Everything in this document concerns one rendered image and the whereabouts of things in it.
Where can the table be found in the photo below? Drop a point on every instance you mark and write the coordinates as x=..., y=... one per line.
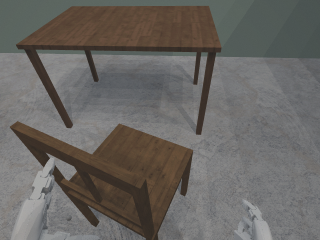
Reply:
x=127, y=28

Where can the chair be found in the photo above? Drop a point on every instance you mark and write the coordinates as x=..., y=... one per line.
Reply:
x=131, y=177

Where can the right robot hand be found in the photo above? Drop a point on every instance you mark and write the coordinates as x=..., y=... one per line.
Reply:
x=257, y=228

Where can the left robot hand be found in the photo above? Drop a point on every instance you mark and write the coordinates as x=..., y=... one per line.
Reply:
x=32, y=216

